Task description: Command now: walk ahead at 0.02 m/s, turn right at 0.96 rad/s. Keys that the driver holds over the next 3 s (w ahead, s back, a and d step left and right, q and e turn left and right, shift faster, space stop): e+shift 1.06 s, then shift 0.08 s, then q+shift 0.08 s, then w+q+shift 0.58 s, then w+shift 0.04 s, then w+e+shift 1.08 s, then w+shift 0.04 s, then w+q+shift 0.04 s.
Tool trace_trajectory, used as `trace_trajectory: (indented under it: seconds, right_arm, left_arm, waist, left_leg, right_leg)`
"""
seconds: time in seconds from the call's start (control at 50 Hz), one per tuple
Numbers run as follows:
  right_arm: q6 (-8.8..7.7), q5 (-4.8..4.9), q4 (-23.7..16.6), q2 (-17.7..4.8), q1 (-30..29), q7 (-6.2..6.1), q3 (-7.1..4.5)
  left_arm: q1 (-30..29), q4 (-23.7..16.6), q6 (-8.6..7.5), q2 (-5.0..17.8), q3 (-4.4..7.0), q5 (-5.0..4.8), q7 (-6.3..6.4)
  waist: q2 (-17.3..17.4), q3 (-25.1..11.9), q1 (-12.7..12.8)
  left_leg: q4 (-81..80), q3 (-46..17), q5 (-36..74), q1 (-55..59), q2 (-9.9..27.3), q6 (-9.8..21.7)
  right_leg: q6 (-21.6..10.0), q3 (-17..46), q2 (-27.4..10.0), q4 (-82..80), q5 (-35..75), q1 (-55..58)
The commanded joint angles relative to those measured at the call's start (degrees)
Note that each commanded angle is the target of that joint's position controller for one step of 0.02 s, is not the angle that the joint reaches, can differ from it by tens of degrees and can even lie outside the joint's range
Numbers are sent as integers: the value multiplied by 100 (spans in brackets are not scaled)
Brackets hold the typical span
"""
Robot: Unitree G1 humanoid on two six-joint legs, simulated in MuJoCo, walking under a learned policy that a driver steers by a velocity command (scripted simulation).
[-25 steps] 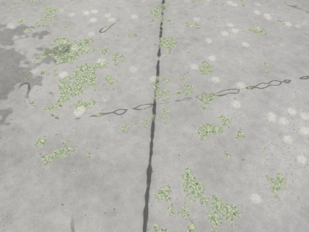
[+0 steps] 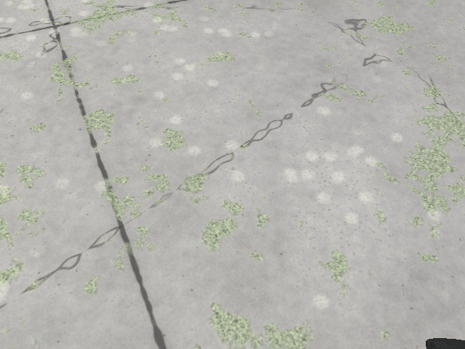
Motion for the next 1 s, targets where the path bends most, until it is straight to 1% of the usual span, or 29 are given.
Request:
trace_trajectory:
  seconds: [0.02, 0.06, 0.1, 0.14, 0.22, 0.28, 0.34, 0.36, 0.38, 0.4, 0.42, 0.44, 0.46, 0.48, 0.5, 0.52, 0.56, 0.64, 0.74, 0.78, 0.8, 0.82, 0.84, 0.86, 0.88, 0.9, 0.92, 0.94, 1.0]
  right_arm:
    - [46, 50, -579, -539, -422, -128, -92]
    - [108, -23, -536, -570, -266, -173, -79]
    - [145, -56, -469, -645, -19, -188, -106]
    - [161, -52, -397, -753, 138, -171, -157]
    - [161, -13, -316, -938, 59, -74, -255]
    - [140, 59, -262, -1034, -33, 23, -319]
    - [73, 216, -173, -1102, 26, 125, -383]
    - [63, 276, -145, -1079, -3, 139, -390]
    - [64, 322, -57, -943, 112, 155, -373]
    - [58, 239, 34, -692, 412, 195, -317]
    - [36, -65, -381, -372, 257, 220, -185]
    - [-1, -92, -548, -574, -342, 153, -221]
    - [-1, 61, -594, -769, -615, 107, -268]
    - [-11, 108, -564, -739, -579, 51, -276]
    - [4, 54, -472, -820, -418, -4, -298]
    - [11, 7, -428, -846, -280, -16, -314]
    - [-5, 10, -329, -739, -79, 23, -285]
    - [-4, 78, -345, -500, -239, 70, -172]
    - [-55, 125, -375, -604, -283, 146, -191]
    - [-103, 145, -356, -693, -122, 173, -235]
    - [-127, 152, -308, -729, 42, 185, -268]
    - [-140, 137, -239, -807, 232, 177, -316]
    - [-104, 59, -277, -1115, 287, 139, -384]
    - [-39, -106, -296, -1334, 165, 124, -398]
    - [-67, -131, -403, -1065, 92, 100, -356]
    - [-56, -82, -496, -750, -130, 35, -267]
    - [-5, -24, -536, -605, -306, -32, -227]
    - [33, 37, -549, -590, -364, -100, -209]
    - [102, -10, -453, -699, -6, -197, -210]
  left_arm:
    - [573, -173, 37, 706, 226, 22, 2]
    - [354, -309, 22, 505, 136, -25, -5]
    - [55, -445, -15, 416, 85, -42, 3]
    - [-95, -526, -37, 351, 56, -10, -10]
    - [-175, -550, -41, 200, -2, 47, -74]
    - [-178, -519, 13, 191, 8, 45, -141]
    - [-162, -523, 127, 254, 79, 27, -226]
    - [-15, -472, 155, 263, 122, 19, -246]
    - [282, -352, 162, 344, 199, 25, -218]
    - [807, -197, 139, 819, 390, 24, -130]
    - [875, -311, 83, 1704, 557, 25, -31]
    - [727, -501, -133, 1426, 473, 288, -114]
    - [594, -424, -270, 1208, 391, 303, -159]
    - [332, -367, -323, 1068, 354, 168, -111]
    - [38, -406, -296, 860, 275, 41, -62]
    - [-245, -480, -256, 797, 224, 33, -4]
    - [-349, -528, -210, 769, 199, 113, 68]
    - [-233, -458, -164, 879, 245, 61, 129]
    - [-329, -493, -102, 904, 263, 54, 93]
    - [-445, -527, -90, 868, 255, 30, 74]
    - [-554, -552, -78, 829, 242, 2, 71]
    - [-602, -573, -69, 725, 206, -26, 71]
    - [-163, -522, -53, 333, 100, 31, 55]
    - [71, -639, -90, 338, 95, 8, 44]
    - [157, -542, -152, 899, 247, 71, 28]
    - [80, -413, -138, 1104, 327, 18, 11]
    - [95, -298, -85, 1024, 333, 12, 26]
    - [111, -277, -41, 882, 300, 35, 27]
    - [-183, -420, -33, 448, 144, -32, -22]
  waist:
    - [798, -461, 66]
    - [920, -361, -62]
    - [1033, -446, -271]
    - [1041, -580, -378]
    - [1067, -719, -362]
    - [1106, -727, -294]
    - [1140, -774, -201]
    - [1078, -813, -63]
    - [870, -868, 87]
    - [-92, -914, 221]
    - [-2098, -843, -58]
    - [-1376, -1559, 380]
    - [-826, -1323, 338]
    - [-563, -994, 125]
    - [-374, -853, -43]
    - [-430, -835, -207]
    - [-436, -996, -294]
    - [-476, -992, -188]
    - [-804, -948, -106]
    - [-935, -968, -165]
    - [-939, -965, -267]
    - [-795, -986, -353]
    - [226, -1307, -122]
    - [1853, -967, 173]
    - [1676, -817, 106]
    - [1273, -637, 82]
    - [987, -491, 92]
    - [934, -436, 51]
    - [985, -405, -222]
  left_leg:
    - [-765, -1059, 662, 868, 1612, 998]
    - [-912, -523, 891, 894, 1463, 1066]
    - [-958, -301, 1076, 1299, 1585, 1203]
    - [-964, -160, 1251, 1606, 1777, 1311]
    - [-969, 378, 1302, 1536, 1979, 1307]
    - [-882, 773, 1379, 1344, 2102, 1182]
    - [-521, 981, 1517, 1458, 2310, 941]
    - [-217, 1140, 1424, 1389, 2291, 756]
    - [335, 1405, 1113, 1061, 2123, 450]
    - [1584, 1781, 109, -5, 1642, -8]
    - [3460, 1846, -2955, -2270, 744, -586]
    - [4348, 472, -3042, -2673, 466, -578]
    - [4508, 207, -2529, -2730, 536, -410]
    - [4286, 97, -1961, -2789, 587, -294]
    - [4069, 36, -1589, -2708, 645, -289]
    - [3927, 34, -1289, -2354, 580, -323]
    - [3654, 79, -916, -1922, 340, -419]
    - [2392, -41, -750, -1570, 5, -533]
    - [1394, -242, -853, -944, -180, -447]
    - [787, -272, -826, -509, -165, -357]
    - [228, -212, -491, -107, -119, -296]
    - [-421, -190, 181, 517, 108, -198]
    - [-616, -1122, 534, 1423, 1272, 222]
    - [-949, -2603, 1243, 1488, 2314, 1147]
    - [-1002, -2887, 998, 1221, 2740, 1568]
    - [-952, -2129, 588, 998, 2395, 1427]
    - [-920, -1467, 129, 851, 1956, 1165]
    - [-923, -1086, 150, 848, 1789, 1070]
    - [-1020, -217, 802, 1147, 1670, 1127]
  right_leg:
    - [306, -497, -701, 1729, 299, -968]
    - [387, -951, -958, 1643, 570, -1137]
    - [504, -1119, -1259, 1296, 700, -1340]
    - [569, -1165, -1479, 941, 688, -1352]
    - [465, -1368, -1677, 49, 771, -767]
    - [263, -1631, -1626, -733, 772, -120]
    - [-32, -1802, -1519, -1664, 728, 421]
    - [-184, -1877, -1422, -2225, 986, 799]
    - [-395, -1864, -1248, -2843, 1462, 1453]
    - [-763, -1051, -1509, -3399, 2995, 2636]
    - [-1725, 1277, -2908, -3152, 5497, 3672]
    - [-2410, 1932, -3248, -3471, 4750, 3364]
    - [-2182, 1454, -2975, -3654, 4012, 3171]
    - [-1856, 1137, -2657, -3691, 3466, 2901]
    - [-1640, 914, -2494, -3651, 3339, 2670]
    - [-1546, 716, -2321, -3614, 3520, 2280]
    - [-1494, 586, -2076, -3536, 3738, 2019]
    - [-1404, 913, -1838, -3350, 3304, 1899]
    - [-1315, 1668, -1712, -3146, 3056, 1673]
    - [-1224, 1944, -1609, -3015, 3114, 1656]
    - [-1120, 1979, -1478, -2894, 2939, 1542]
    - [-931, 1856, -1253, -2647, 2381, 1254]
    - [-629, 1229, -755, -1611, 343, 657]
    - [-301, 66, -4, -454, -1233, -587]
    - [-38, -98, -596, 672, -969, -893]
    - [63, -283, -839, 1064, -477, -913]
    - [150, -408, -952, 1258, -64, -900]
    - [217, -559, -1012, 1540, 245, -1006]
    - [355, -1096, -1288, 1191, 613, -1187]
Next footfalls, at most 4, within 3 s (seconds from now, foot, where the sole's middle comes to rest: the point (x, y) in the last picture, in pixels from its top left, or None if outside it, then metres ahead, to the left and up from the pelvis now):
0.40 right None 0.01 -0.14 -0.77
0.84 left None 0.20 -0.02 -0.77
1.26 right None -0.06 -0.15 -0.77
1.78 left None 0.37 -0.32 -0.77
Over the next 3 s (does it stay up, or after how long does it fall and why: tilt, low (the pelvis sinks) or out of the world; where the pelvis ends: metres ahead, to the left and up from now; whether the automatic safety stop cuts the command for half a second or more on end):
stays up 0.95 -1.08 -0.02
